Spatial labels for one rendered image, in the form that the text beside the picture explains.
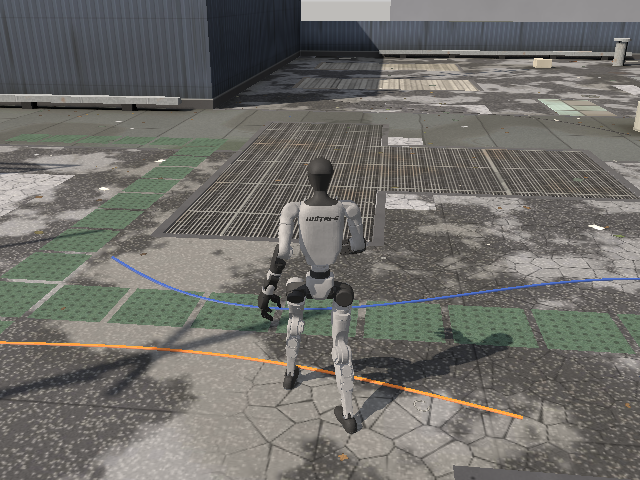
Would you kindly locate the left robot hand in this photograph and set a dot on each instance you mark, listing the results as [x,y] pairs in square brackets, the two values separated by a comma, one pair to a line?
[263,301]

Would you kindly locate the left robot forearm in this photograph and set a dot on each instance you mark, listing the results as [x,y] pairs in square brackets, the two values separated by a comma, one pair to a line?
[274,273]

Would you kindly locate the left robot shin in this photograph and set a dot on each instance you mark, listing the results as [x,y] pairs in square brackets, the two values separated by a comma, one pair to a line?
[292,349]

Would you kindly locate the left robot upper arm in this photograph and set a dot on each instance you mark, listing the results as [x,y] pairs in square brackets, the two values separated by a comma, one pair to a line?
[286,226]

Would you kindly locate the right robot hand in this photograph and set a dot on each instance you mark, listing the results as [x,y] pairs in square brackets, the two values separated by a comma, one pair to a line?
[346,249]

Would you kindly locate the robot torso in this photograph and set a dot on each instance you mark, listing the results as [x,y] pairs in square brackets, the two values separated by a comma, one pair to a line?
[320,240]

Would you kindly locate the right robot forearm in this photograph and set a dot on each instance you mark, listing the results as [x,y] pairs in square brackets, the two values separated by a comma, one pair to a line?
[359,251]

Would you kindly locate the right robot upper arm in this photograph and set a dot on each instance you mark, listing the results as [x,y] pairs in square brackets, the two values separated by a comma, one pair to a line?
[352,212]

